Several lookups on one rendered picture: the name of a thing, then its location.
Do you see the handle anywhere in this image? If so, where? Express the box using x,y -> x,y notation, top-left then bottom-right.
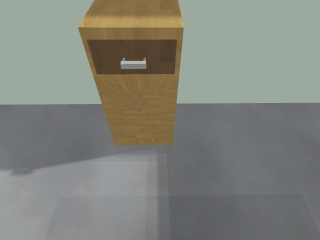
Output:
120,58 -> 147,69

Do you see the cabinet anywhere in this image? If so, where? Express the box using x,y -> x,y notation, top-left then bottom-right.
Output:
78,0 -> 184,146

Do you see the drawer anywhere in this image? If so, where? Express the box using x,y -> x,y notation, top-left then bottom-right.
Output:
88,39 -> 177,75

